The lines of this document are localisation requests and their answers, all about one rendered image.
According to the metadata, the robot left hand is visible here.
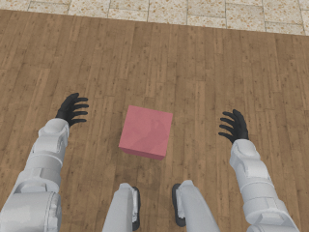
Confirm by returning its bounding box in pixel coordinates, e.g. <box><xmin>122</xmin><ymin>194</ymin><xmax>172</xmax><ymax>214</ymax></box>
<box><xmin>55</xmin><ymin>93</ymin><xmax>89</xmax><ymax>128</ymax></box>

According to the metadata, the left robot foot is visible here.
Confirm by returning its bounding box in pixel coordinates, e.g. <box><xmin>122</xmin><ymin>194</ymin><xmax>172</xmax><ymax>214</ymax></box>
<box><xmin>132</xmin><ymin>187</ymin><xmax>141</xmax><ymax>231</ymax></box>

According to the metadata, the robot foot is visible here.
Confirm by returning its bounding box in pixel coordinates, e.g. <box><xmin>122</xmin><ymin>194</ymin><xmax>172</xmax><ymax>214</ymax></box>
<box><xmin>132</xmin><ymin>187</ymin><xmax>141</xmax><ymax>231</ymax></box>
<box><xmin>172</xmin><ymin>183</ymin><xmax>186</xmax><ymax>227</ymax></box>

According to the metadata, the robot right hand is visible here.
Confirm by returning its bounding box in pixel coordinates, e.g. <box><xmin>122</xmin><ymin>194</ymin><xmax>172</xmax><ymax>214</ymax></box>
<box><xmin>218</xmin><ymin>109</ymin><xmax>249</xmax><ymax>145</ymax></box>

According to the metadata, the right robot forearm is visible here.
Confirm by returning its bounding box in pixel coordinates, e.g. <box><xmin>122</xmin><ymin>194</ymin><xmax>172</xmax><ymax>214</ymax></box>
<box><xmin>229</xmin><ymin>138</ymin><xmax>300</xmax><ymax>232</ymax></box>

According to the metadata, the right robot foot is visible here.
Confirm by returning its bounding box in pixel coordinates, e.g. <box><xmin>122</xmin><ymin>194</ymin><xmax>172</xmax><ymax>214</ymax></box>
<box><xmin>172</xmin><ymin>183</ymin><xmax>186</xmax><ymax>227</ymax></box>

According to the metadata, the left robot forearm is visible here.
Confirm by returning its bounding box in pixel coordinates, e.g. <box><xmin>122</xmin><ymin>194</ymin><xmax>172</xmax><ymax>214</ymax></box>
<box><xmin>0</xmin><ymin>118</ymin><xmax>70</xmax><ymax>230</ymax></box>

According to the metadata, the robot left upper arm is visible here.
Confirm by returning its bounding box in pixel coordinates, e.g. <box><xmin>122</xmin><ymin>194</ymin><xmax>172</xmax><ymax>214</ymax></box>
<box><xmin>0</xmin><ymin>191</ymin><xmax>62</xmax><ymax>232</ymax></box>

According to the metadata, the carton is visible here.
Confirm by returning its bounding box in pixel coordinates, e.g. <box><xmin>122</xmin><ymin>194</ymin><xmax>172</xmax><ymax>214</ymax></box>
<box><xmin>118</xmin><ymin>105</ymin><xmax>173</xmax><ymax>160</ymax></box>

